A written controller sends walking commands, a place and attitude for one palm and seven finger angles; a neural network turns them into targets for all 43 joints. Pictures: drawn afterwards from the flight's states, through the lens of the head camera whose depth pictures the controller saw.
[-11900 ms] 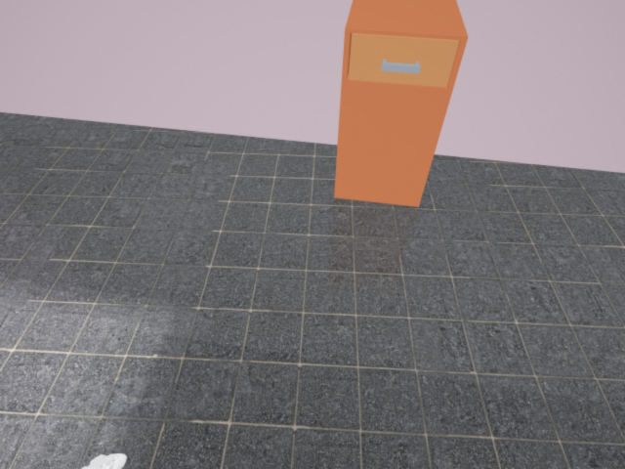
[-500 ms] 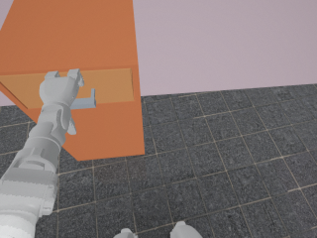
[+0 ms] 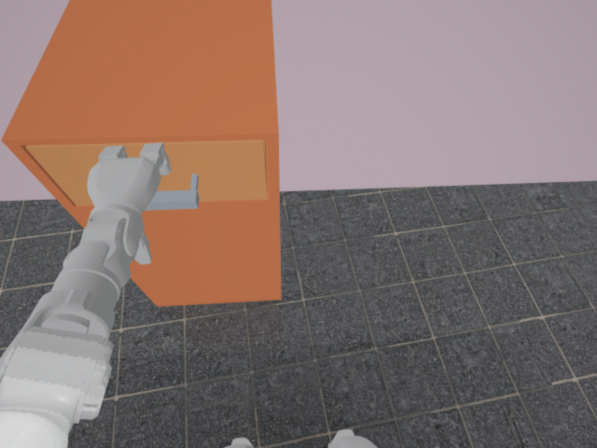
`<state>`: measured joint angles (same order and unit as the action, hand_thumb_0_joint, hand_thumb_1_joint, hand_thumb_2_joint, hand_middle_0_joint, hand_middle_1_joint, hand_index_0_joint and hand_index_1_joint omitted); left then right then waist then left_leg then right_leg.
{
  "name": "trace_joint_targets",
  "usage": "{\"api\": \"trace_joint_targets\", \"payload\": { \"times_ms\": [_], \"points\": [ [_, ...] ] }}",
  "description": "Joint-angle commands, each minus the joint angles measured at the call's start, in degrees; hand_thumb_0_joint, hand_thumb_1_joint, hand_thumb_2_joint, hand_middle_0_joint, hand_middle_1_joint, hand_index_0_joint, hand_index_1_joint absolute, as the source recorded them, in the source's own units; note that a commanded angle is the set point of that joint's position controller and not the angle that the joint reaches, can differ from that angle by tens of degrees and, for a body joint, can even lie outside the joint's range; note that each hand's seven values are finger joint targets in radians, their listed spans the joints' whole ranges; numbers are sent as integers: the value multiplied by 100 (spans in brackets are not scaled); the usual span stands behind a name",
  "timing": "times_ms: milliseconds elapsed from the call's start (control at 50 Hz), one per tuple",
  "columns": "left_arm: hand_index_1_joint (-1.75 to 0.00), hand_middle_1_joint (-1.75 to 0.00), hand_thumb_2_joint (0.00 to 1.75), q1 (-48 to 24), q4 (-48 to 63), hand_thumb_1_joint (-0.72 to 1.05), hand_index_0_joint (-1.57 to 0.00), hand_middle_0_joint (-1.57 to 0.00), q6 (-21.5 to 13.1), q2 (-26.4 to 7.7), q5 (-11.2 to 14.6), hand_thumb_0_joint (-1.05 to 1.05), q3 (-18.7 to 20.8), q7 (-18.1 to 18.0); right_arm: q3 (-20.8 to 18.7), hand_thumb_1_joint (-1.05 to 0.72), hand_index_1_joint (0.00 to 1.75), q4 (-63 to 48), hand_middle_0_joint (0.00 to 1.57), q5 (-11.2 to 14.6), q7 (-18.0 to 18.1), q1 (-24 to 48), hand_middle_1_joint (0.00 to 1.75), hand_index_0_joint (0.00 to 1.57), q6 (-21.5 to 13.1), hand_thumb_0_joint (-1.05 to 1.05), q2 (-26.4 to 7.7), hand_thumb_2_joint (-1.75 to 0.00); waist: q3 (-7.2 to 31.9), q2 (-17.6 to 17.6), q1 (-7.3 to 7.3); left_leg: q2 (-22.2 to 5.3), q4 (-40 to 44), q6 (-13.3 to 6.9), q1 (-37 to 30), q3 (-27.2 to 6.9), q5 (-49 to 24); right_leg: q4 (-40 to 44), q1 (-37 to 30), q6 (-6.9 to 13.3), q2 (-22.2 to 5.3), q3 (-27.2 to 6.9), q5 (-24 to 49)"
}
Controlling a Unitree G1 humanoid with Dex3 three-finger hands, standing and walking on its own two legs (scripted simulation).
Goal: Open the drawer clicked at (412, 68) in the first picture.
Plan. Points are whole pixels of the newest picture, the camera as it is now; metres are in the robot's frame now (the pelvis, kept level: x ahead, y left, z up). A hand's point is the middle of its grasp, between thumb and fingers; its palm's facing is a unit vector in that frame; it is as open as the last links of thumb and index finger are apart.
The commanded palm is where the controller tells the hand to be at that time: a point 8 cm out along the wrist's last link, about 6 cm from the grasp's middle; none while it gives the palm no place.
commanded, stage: move the hooked fingers above the handle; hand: left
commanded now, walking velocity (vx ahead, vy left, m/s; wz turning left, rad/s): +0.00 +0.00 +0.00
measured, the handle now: (159, 190) +0.53 +0.22 -0.05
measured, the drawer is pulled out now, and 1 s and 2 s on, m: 0.00 0.00 0.00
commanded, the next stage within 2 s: lower the fingers behind the handle in 0.04 s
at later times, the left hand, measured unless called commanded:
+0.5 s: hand (146, 214) +0.46 +0.22 -0.02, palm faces -0.08 -0.04 -1.00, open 13.8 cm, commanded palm +0.45 +0.22 +0.03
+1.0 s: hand (147, 221) +0.46 +0.23 -0.05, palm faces -0.08 -0.04 -1.00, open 13.9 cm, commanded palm +0.45 +0.22 +0.00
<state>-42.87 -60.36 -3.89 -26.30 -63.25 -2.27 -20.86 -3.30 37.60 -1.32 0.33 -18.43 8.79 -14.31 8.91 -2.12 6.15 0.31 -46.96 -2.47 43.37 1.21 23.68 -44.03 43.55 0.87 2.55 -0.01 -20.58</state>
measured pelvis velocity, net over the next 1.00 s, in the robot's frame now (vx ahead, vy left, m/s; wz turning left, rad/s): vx -0.02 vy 0.01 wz -0.02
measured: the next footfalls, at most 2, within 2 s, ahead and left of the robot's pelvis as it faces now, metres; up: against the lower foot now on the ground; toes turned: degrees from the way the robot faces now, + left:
none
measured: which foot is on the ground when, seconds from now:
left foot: down 0.00-1.00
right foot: down 0.00-1.00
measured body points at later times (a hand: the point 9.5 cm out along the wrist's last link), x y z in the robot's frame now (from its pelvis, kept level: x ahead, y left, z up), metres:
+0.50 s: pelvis +0.00 +0.00 -0.01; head +0.11 +0.00 +0.43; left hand +0.46 +0.22 +0.03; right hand +0.01 -0.28 -0.14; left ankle -0.02 +0.09 -0.70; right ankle -0.01 -0.12 -0.70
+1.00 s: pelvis -0.02 +0.01 -0.03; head +0.11 +0.02 +0.40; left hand +0.46 +0.23 +0.01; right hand +0.00 -0.27 -0.15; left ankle -0.02 +0.09 -0.70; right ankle -0.01 -0.12 -0.70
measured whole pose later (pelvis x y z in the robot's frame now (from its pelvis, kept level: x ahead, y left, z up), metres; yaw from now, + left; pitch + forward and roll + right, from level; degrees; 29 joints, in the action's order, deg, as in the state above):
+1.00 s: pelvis -0.02 +0.01 -0.03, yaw -1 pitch +25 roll -3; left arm -45.6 -63.9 -5.0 -28.4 -64.7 -0.1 -23.4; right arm -2.4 38.6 -2.6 0.1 -19.2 7.9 -14.1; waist 10.8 -2.3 8.0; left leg -0.2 -58.4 -3.0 56.6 1.4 27.1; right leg -54.5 56.6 0.4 3.0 0.2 -23.3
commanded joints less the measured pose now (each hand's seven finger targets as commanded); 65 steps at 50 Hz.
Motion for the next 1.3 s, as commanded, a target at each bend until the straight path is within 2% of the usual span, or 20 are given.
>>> {"api": "trace_joint_targets", "payload": {
  "times_ms": [0,80,120,180,280,380,400,420,460,520,540,560,740,800,880,1000,1100,1180,1200,1280],
  "points": [
    [-120,-120,30,-2700,1146,-50,-30,-30,-107,-1165,29,0,199,-182,-319,-90,30,-254,20,-3,59,-848,30,20,-99,0,-924,-90,2345,-314,203,8,247,-13,-1781,-124,-2745,329,-906,182,66,50,1988],
    [-120,-120,30,-2618,1130,-50,-30,-30,-130,-1131,53,0,204,-146,-310,-90,30,-256,20,-16,63,-841,30,20,-96,0,-907,-90,2326,-293,182,13,214,-15,-1712,-120,-2823,297,-950,197,62,48,2090],
    [-120,-120,30,-2299,1060,-50,-30,-30,-136,-1343,36,0,425,-164,-317,-90,30,-266,20,-28,53,-844,30,20,-71,0,-935,-90,2444,-329,36,21,180,2,-1744,-117,-2951,242,-1007,202,82,41,2152],
    [-120,-120,30,-2304,878,-50,-30,-30,-103,-1058,33,0,239,-202,-307,-90,30,-237,20,-40,25,-860,30,20,-63,0,-903,-90,2214,-180,140,19,156,-13,-1525,-103,-2875,240,-922,200,80,66,2165],
    [-120,-120,30,-2164,1067,-50,-30,-30,-162,-1351,0,0,516,-292,-321,-90,30,-247,20,-84,21,-841,30,20,-48,0,-933,-90,2538,-245,15,21,68,-17,-1452,-79,-2951,107,-1047,198,74,17,2316],
    [-120,-120,30,-2182,960,-50,-30,-30,-182,-1580,-38,0,654,-416,-300,-90,30,-183,20,-93,33,-825,30,20,-49,0,-950,-90,2401,-63,67,59,-27,-58,-961,-25,-2581,51,-1102,168,52,-57,2325],
    [-120,-120,30,-2258,1071,-50,-30,-30,-222,-1725,-103,0,724,-444,-308,-90,30,-177,20,-85,40,-846,30,20,-57,0,-956,-90,2626,-198,45,53,-62,-46,-1048,-56,-2656,-21,-1034,163,59,-67,2315],
    [-120,-120,30,-2094,980,-50,-30,-30,-207,-1498,-67,0,591,-447,-319,-90,30,-174,20,-104,33,-848,30,20,-63,0,-936,-90,2584,-302,39,57,-94,-38,-1105,-17,-2657,-18,-984,173,69,-56,2298],
    [-120,-120,30,-2040,913,-50,-30,-30,-220,-1556,-45,0,639,-452,-310,-90,30,-155,20,-91,30,-857,30,20,-77,0,-953,-90,2543,-191,46,54,-120,-46,-992,-20,-2484,-21,-938,168,73,-50,2150],
    [-120,-120,30,-2203,758,-50,-30,-30,-222,-1317,-54,0,419,-445,-314,-90,30,-99,20,-86,42,-888,30,20,-103,0,-950,-90,2321,-163,193,39,-184,-41,-930,-82,-2305,-53,-586,170,80,1,1882],
    [-120,-120,30,-2490,961,-50,-30,-30,-289,-1375,-83,0,415,-454,-328,-90,30,-91,20,-82,48,-901,30,20,-132,0,-951,-90,2488,-264,238,20,-222,-44,-997,-109,-2317,-81,-498,158,80,-15,1844],
    [-120,-120,30,-2397,944,-50,-30,-30,-306,-1490,-92,0,527,-458,-335,-90,30,-68,20,-103,47,-919,30,20,-134,0,-968,-90,2610,-377,154,29,-266,-29,-1065,-118,-2401,-140,-483,182,88,-7,1846],
    [-120,-120,30,-2443,487,-50,-30,-30,-144,-1382,-136,0,407,-507,-284,-90,30,-75,20,-115,37,-922,30,20,-157,0,-982,-90,2468,-298,272,20,-485,-29,-674,-153,-2110,-337,-36,169,97,63,1517],
    [-120,-120,30,-2340,479,-50,-30,-30,-116,-1578,-124,0,564,-450,-261,-90,30,-100,20,-118,35,-941,30,20,-141,0,-1016,-90,2678,-382,170,7,-539,-8,-741,-184,-2276,-461,-21,185,104,92,1586],
    [-120,-120,30,-2213,427,-50,-30,-30,-113,-1321,-71,0,423,-386,-256,-90,30,-149,20,-133,41,-917,30,20,-147,0,-999,-90,2548,-292,203,-13,-607,-16,-651,-194,-2224,-507,98,189,111,113,1535],
    [-120,-120,30,-2298,548,-50,-30,-30,-207,-1554,-163,0,590,-481,-247,-90,30,-125,20,-151,42,-940,30,20,-167,0,-1024,-90,2678,-397,184,-56,-745,4,-583,-268,-2161,-685,389,188,117,139,1323],
    [-120,-120,30,-2253,640,-50,-30,-30,-204,-1451,-188,0,582,-601,-262,-90,30,-97,20,-177,10,-951,30,20,-166,0,-1017,-90,2864,-524,161,-99,-869,60,-703,-358,-2428,-856,607,201,120,195,1340],
    [-120,-120,30,-2344,590,-50,-30,-30,-95,-1084,-170,0,373,-680,-290,-90,30,-52,20,-193,-33,-950,30,20,-169,0,-998,-90,2766,-499,250,-142,-924,90,-753,-442,-2494,-904,852,210,133,261,1238],
    [-120,-120,30,-2412,604,-50,-30,-30,-79,-1259,-205,0,474,-705,-284,-90,30,-26,20,-193,-31,-959,30,20,-157,0,-1024,-90,2866,-593,237,-150,-951,100,-789,-439,-2513,-937,882,200,129,245,1233],
    [-120,-120,30,-2464,422,-50,-30,-30,61,-1094,-177,0,342,-681,-270,-90,30,-1,20,-198,-32,-948,30,20,-151,0,-1017,-90,2687,-436,330,-147,-977,78,-613,-450,-2320,-933,942,199,122,255,1146]
  ]
}}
